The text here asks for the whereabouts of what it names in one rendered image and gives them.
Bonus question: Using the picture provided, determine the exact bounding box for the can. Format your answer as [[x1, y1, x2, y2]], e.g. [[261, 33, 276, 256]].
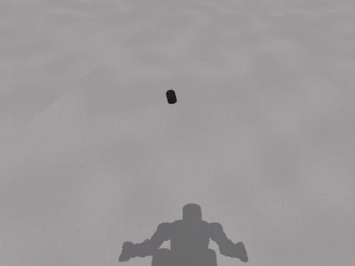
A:
[[166, 90, 177, 104]]

